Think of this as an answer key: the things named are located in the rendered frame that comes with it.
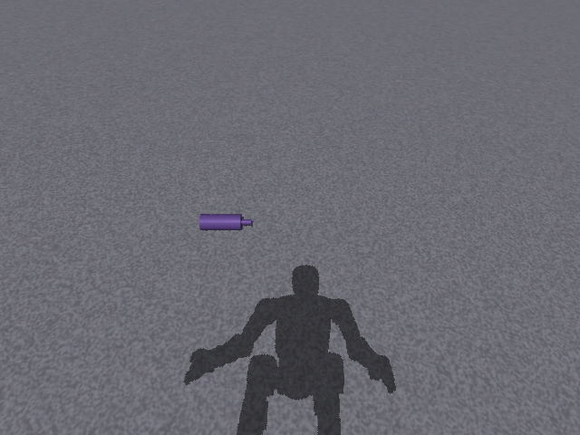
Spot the bottle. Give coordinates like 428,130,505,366
199,214,252,230

